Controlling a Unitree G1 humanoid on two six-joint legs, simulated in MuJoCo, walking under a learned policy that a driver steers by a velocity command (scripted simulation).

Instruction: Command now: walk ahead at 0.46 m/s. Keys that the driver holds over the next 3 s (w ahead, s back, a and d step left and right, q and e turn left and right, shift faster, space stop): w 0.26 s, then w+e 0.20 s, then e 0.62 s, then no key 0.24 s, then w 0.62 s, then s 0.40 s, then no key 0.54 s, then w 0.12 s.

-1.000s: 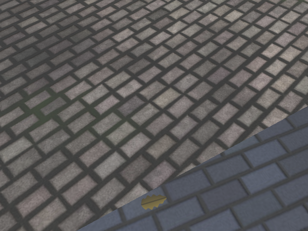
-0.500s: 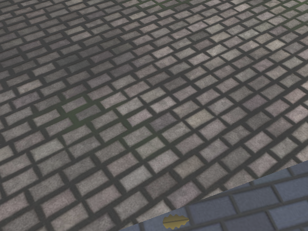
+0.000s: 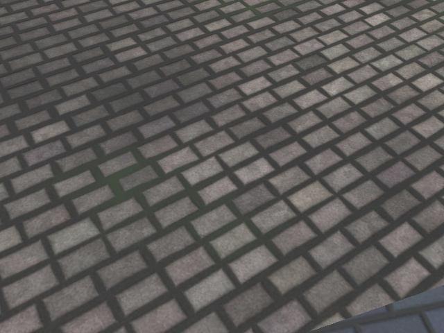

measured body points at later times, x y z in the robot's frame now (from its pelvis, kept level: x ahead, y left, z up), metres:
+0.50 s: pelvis +0.27 -0.02 -0.02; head +0.31 -0.03 +0.43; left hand +0.46 +0.21 -0.12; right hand +0.22 -0.27 -0.16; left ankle +0.07 +0.08 -0.68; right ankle +0.37 -0.08 -0.73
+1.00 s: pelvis +0.44 -0.02 +0.00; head +0.47 -0.02 +0.45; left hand +0.58 +0.25 -0.13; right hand +0.51 -0.31 -0.10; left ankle +0.53 +0.07 -0.73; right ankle +0.37 -0.09 -0.73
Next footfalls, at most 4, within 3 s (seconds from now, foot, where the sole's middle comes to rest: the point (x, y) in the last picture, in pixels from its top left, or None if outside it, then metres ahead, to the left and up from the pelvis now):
0.46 right None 0.41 -0.09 -0.77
1.02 left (216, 305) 0.56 0.05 -0.77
1.44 right None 0.41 -0.11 -0.77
1.88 left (247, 248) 0.76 -0.05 -0.77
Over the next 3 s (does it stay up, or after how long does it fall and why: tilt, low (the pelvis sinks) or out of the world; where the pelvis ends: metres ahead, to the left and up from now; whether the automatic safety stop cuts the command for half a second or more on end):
stays up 0.71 -0.08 0.01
